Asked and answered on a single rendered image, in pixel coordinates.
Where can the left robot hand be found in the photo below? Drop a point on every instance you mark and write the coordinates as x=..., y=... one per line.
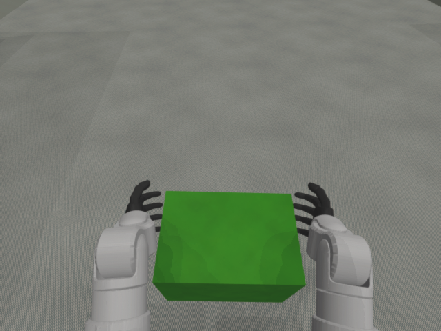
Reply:
x=137, y=199

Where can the carton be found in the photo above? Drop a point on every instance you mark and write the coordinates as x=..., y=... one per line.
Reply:
x=228, y=246

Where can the right robot forearm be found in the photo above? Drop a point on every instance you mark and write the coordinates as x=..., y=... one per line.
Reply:
x=344, y=277

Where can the right robot hand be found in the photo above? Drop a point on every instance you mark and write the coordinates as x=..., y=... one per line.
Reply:
x=321, y=203

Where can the left robot forearm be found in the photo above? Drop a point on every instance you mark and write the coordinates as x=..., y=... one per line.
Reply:
x=120, y=275

